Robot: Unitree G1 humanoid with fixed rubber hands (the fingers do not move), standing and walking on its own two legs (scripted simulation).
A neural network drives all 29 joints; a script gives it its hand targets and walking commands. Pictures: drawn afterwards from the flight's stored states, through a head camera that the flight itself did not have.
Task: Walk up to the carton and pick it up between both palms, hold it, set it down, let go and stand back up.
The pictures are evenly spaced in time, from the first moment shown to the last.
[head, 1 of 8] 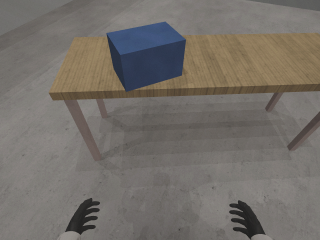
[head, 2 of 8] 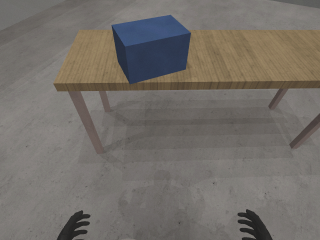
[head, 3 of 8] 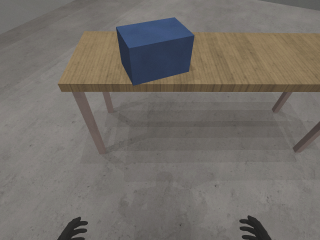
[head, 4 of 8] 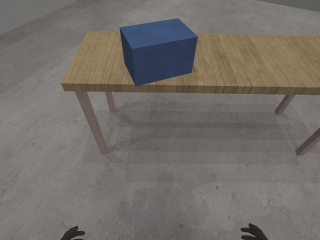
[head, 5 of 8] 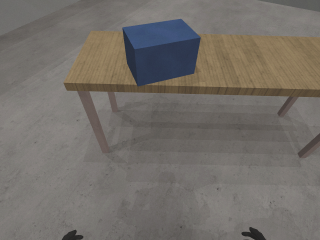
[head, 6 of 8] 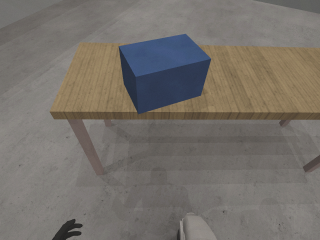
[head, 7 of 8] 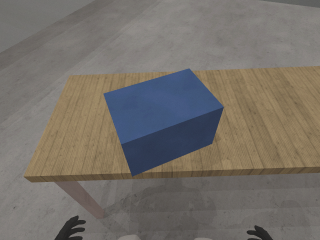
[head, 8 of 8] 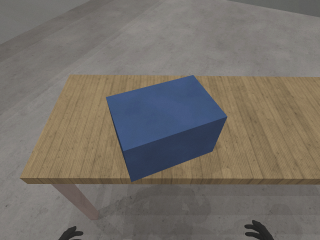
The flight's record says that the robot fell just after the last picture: no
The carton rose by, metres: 0.00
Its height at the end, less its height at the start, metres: +0.00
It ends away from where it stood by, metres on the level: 0.00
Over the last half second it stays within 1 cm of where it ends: yes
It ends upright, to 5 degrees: yes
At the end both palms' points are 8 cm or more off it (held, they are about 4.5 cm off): yes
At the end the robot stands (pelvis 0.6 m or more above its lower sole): yes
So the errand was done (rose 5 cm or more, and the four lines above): no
